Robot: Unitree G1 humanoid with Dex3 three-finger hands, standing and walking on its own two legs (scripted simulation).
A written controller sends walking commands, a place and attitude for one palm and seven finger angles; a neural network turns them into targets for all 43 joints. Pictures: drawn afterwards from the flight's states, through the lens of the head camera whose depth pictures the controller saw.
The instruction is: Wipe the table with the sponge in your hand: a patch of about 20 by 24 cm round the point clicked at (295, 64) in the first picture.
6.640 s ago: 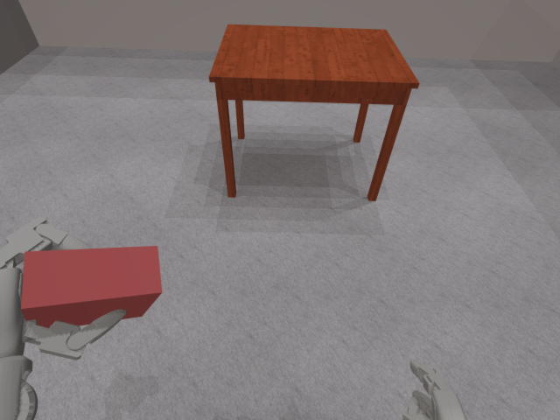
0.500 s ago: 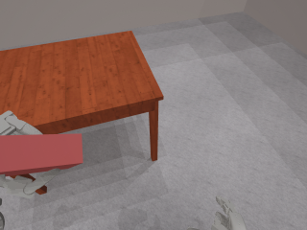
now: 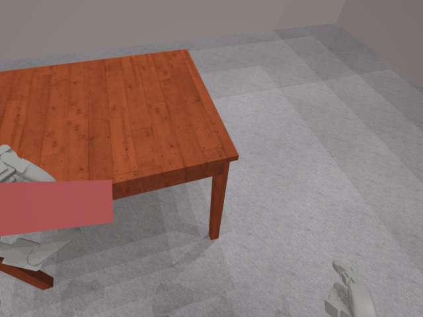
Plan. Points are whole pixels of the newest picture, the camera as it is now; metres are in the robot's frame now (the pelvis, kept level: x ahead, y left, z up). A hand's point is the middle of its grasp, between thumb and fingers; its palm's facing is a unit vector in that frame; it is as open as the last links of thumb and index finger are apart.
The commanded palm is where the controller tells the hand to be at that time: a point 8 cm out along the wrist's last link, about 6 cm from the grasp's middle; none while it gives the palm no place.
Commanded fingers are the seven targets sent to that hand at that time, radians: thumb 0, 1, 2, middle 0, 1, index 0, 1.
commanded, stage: come to a stop and stand still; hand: left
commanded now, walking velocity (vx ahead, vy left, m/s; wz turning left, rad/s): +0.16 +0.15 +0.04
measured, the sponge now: (68, 207) +0.22 +0.20 +0.17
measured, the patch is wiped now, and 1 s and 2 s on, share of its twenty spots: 0.00 0.00 0.00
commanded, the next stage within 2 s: look again from close up in 1.40 s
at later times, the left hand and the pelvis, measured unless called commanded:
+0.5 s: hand (1, 176) +0.25 +0.29 +0.19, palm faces +0.50 -0.75 -0.43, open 9.5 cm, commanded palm +0.17 +0.28 +0.19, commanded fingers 0.00 0.10 1.30 -1.20 -1.60 -1.20 -1.60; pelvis +0.01 +0.00 +0.01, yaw -1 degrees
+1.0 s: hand (9, 183) +0.25 +0.29 +0.17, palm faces +0.42 -0.85 -0.31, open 9.5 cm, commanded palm +0.19 +0.32 +0.19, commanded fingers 0.00 0.10 1.30 -1.20 -1.60 -1.20 -1.60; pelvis +0.03 +0.04 +0.02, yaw +0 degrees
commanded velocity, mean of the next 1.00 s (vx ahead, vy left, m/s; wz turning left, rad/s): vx -0.02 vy -0.01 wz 0.00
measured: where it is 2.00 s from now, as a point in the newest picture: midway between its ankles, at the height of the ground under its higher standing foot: outside the picture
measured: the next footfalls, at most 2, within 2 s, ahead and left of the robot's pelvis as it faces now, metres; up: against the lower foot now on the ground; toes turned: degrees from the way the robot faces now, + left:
right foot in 0.30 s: +0.08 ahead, -0.08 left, +0.00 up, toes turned -4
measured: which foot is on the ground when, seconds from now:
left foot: down 0.00-1.00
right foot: up 0.00-0.28, down 0.30-1.00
